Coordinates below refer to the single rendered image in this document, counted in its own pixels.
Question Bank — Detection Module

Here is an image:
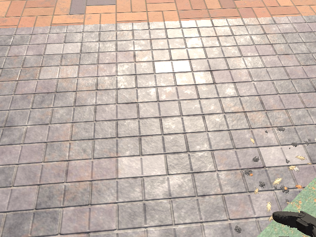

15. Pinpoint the right robot hand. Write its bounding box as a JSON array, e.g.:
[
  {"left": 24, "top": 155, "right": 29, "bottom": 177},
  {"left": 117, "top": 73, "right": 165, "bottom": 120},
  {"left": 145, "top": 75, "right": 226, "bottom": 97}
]
[{"left": 273, "top": 210, "right": 316, "bottom": 237}]

